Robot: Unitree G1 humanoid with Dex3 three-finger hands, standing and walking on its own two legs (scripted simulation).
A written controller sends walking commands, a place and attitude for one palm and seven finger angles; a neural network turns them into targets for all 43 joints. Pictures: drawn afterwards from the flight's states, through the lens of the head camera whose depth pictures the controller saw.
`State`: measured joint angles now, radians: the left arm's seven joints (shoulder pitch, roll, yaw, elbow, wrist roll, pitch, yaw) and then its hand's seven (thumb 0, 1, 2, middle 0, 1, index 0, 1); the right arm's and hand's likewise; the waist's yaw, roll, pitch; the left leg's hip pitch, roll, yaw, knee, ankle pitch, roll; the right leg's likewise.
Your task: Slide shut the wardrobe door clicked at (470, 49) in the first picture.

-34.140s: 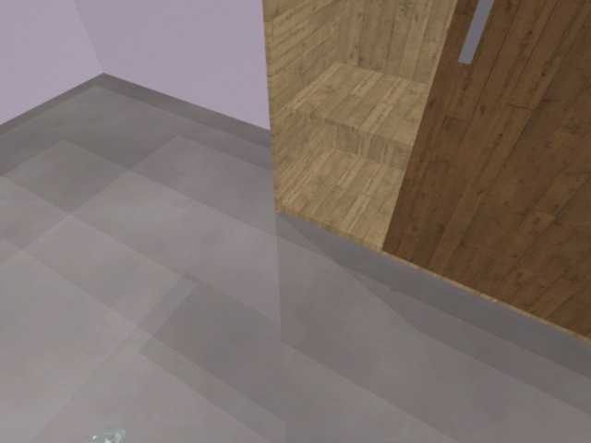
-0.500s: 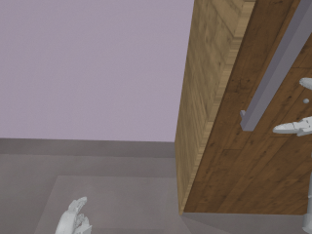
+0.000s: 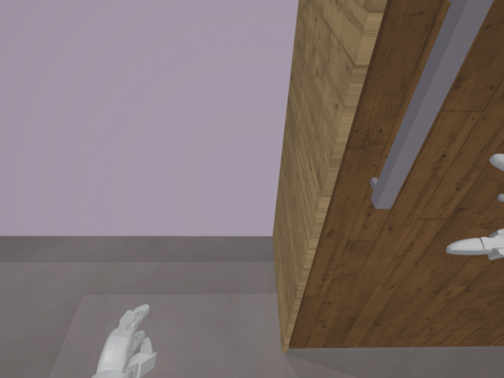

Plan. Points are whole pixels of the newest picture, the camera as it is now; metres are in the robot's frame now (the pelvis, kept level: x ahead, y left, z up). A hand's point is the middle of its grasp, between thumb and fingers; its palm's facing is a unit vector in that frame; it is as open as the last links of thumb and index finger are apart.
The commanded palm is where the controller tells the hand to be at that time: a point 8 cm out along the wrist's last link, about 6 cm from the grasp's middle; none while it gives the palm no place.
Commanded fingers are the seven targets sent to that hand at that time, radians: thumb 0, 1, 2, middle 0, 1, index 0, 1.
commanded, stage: slip the hand off the handle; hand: right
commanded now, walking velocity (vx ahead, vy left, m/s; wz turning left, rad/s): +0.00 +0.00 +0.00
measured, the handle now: (410, 116) +0.39 -0.22 +0.26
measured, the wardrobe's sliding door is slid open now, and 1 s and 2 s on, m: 0.00 0.00 0.00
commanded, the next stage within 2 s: draw the hand back to the body in 0.24 s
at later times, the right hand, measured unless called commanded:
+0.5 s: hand (487, 232) +0.23 -0.26 +0.21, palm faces +0.23 +0.96 -0.15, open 14.7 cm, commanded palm +0.18 -0.31 +0.22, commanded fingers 0.00 0.55 -0.20 0.25 1.15 0.25 1.15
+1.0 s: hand (501, 260) +0.20 -0.27 +0.20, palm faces +0.40 +0.88 -0.27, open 14.0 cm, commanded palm +0.15 -0.30 +0.20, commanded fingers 0.00 0.08 -0.43 0.23 0.87 0.23 0.87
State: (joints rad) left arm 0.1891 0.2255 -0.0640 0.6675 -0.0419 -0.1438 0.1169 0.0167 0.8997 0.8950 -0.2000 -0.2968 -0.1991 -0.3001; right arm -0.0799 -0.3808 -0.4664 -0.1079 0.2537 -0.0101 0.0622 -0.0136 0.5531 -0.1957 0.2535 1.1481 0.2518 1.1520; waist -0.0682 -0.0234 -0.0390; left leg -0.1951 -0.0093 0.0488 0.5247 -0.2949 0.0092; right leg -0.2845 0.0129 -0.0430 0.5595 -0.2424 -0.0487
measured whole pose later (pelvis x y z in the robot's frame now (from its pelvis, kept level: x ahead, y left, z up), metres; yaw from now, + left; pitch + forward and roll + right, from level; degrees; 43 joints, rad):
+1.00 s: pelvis -0.01 +0.01 +0.00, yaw -1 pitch -5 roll +2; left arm 0.17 0.24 -0.06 0.62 -0.03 -0.21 0.08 0.02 0.90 0.90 -0.20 -0.30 -0.20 -0.30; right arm 0.25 -0.41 -0.42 -0.36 0.20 0.09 0.04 -0.01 0.38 -0.28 0.25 1.05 0.25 1.05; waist -0.07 -0.05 -0.01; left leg -0.11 -0.04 0.07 0.45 -0.26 0.02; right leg -0.23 -0.01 -0.02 0.54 -0.23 -0.03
